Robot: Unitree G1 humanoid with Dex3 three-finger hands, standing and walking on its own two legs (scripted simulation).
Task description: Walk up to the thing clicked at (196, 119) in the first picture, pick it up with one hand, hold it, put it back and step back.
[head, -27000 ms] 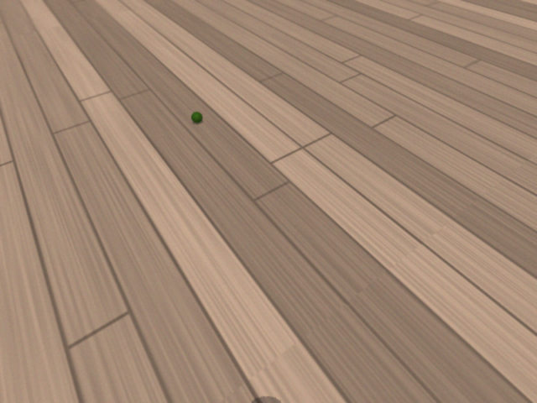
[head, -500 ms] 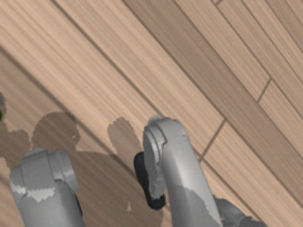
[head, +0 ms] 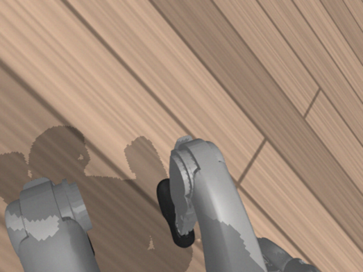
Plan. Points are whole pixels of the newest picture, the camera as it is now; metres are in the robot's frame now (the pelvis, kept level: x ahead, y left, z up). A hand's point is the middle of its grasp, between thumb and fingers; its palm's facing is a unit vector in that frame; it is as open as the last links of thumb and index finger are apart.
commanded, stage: open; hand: left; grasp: from above
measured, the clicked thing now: out of the picture +0.43 +0.32 -0.26
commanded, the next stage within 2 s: withdraw in 0.42 s
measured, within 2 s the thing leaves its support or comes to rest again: neither
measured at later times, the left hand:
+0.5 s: hand out of the picture +0.41 +0.31 -0.24, palm faces -0.42 -0.16 -0.89, open 13.5 cm
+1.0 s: hand out of the picture +0.42 +0.34 -0.09, palm faces -0.35 -0.08 -0.93, open 14.0 cm
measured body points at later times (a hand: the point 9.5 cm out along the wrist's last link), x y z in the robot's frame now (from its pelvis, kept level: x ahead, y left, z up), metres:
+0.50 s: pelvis +0.00 +0.00 +0.00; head +0.25 +0.13 +0.35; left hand +0.43 +0.32 -0.19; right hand +0.06 -0.26 -0.06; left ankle +0.06 +0.13 -0.26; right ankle +0.12 -0.13 -0.26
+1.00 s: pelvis +0.00 +0.00 +0.05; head +0.20 +0.08 +0.45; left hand +0.43 +0.34 -0.03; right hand +0.11 -0.26 -0.06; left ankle +0.06 +0.13 -0.26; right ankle +0.12 -0.13 -0.26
